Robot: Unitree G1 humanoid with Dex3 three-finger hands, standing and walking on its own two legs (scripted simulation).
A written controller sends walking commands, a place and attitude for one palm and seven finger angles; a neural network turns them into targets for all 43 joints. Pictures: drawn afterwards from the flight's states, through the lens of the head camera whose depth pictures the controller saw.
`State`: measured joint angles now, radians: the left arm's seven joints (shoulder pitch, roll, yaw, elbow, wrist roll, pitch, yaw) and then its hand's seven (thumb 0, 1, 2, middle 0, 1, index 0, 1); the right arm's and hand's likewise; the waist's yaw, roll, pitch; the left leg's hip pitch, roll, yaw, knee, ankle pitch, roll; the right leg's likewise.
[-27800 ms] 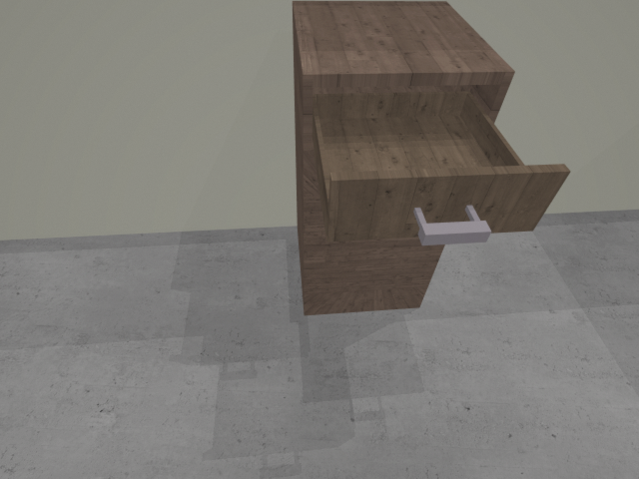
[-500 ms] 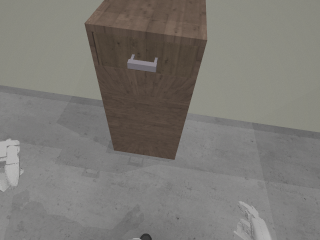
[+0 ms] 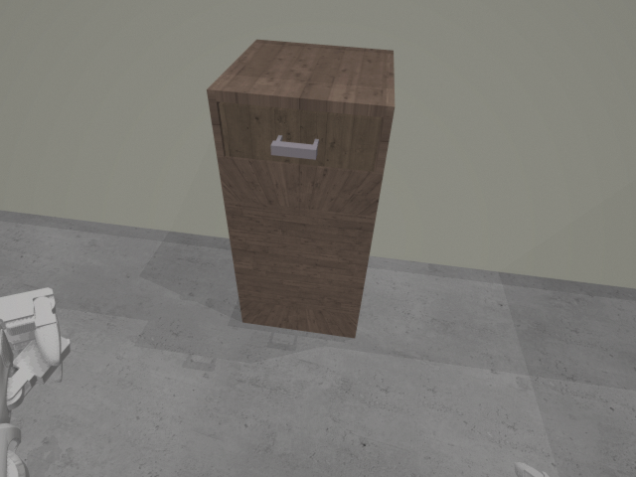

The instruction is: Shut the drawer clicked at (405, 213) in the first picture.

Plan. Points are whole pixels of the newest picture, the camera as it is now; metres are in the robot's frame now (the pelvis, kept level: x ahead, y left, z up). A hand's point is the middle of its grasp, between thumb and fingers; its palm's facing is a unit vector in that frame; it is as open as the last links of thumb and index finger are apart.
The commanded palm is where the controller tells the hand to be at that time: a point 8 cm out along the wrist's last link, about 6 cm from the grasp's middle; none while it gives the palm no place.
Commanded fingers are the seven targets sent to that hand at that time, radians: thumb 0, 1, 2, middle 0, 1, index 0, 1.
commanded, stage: stop stepping back and stand still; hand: left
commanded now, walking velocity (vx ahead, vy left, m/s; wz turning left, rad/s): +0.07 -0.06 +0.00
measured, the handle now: (296, 145) +0.84 +0.11 +0.04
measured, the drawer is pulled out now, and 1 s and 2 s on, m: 0.00 0.00 0.00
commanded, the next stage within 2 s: let the arm hang, fingers relaxed in 1.20 s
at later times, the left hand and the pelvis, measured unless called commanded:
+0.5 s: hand (11, 402) +0.14 +0.28 +0.15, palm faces +0.40 -0.84 -0.36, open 3.3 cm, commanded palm +0.09 +0.31 +0.19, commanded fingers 0.00 0.90 0.90 -1.40 -1.60 -1.40 -1.60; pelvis -0.05 +0.04 +0.01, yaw -2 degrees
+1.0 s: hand (27, 361) +0.18 +0.29 +0.15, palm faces +0.33 -0.83 -0.44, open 3.3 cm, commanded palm +0.12 +0.33 +0.19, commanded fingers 0.00 0.90 0.90 -1.40 -1.60 -1.40 -1.60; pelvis -0.02 +0.05 +0.01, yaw -3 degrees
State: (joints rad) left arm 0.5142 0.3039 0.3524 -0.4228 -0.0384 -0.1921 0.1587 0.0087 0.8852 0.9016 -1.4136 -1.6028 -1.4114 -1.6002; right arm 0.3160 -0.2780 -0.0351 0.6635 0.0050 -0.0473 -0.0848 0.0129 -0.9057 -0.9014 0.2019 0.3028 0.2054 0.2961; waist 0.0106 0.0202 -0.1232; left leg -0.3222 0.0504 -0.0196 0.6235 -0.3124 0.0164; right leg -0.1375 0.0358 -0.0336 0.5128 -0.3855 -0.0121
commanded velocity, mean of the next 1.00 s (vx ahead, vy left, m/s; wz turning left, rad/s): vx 0.08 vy -0.03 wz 0.00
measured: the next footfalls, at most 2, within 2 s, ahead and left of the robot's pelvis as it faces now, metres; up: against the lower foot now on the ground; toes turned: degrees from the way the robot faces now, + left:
none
